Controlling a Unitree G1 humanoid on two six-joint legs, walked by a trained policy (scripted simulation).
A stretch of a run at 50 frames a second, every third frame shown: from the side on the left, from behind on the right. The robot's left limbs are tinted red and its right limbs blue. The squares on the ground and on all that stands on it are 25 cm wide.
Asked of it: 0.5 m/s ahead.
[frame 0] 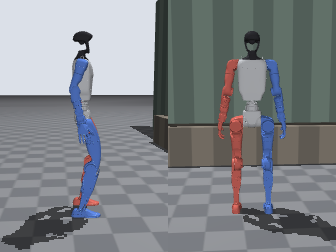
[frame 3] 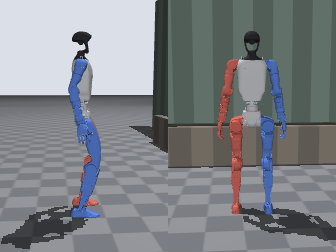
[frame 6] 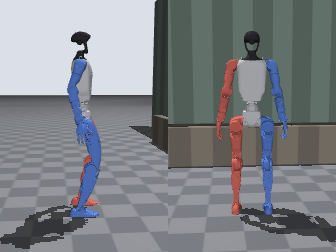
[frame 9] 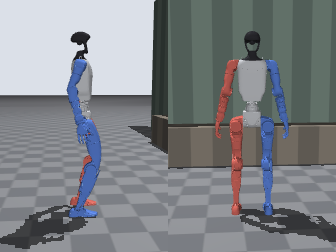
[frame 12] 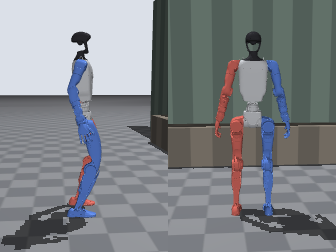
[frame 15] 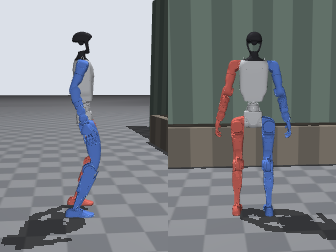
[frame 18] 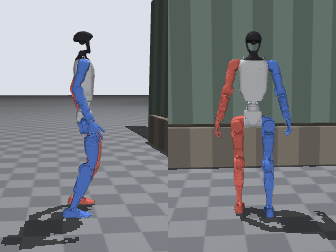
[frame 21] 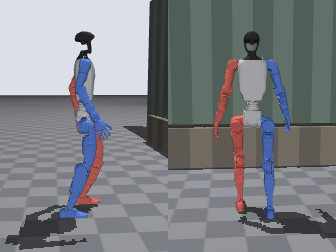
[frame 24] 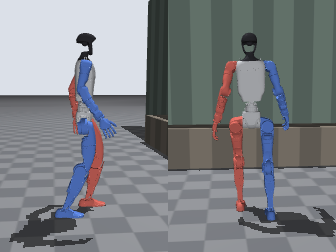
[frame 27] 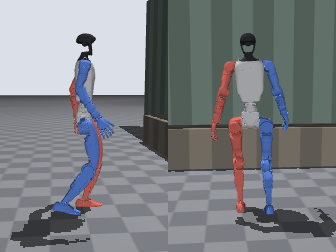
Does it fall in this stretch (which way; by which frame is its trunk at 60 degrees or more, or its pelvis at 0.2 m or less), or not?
no
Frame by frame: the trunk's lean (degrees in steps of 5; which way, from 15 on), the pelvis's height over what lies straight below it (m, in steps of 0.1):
0: 0, 0.8
3: 0, 0.8
6: 0, 0.8
9: 5, 0.8
12: 5, 0.8
15: 5, 0.8
18: 0, 0.8
21: 0, 0.8
24: 5, 0.8
27: 5, 0.8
